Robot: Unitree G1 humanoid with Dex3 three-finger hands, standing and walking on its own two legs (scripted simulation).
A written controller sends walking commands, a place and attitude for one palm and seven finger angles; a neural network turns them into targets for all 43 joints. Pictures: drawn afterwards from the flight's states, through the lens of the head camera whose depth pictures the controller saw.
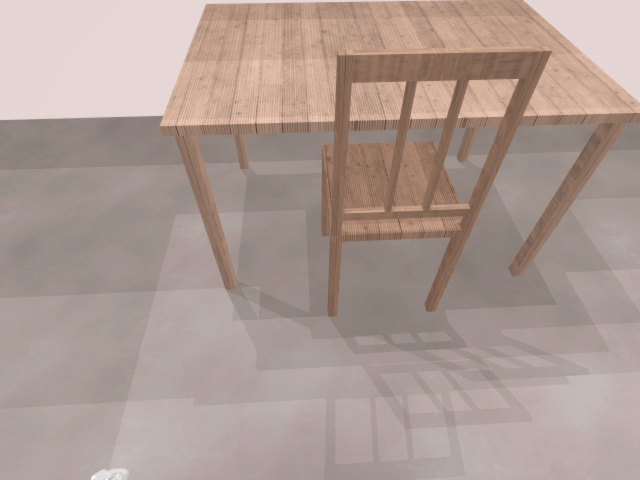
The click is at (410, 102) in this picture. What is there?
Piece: chair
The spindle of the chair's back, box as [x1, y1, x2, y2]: [384, 81, 416, 211]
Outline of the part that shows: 416,81 406,82 384,204 385,211 390,211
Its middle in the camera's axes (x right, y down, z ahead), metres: +0.17 -0.19 +0.87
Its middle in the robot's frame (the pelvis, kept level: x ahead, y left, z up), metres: +0.79 -0.13 -0.06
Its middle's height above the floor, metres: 0.71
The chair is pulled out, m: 0.00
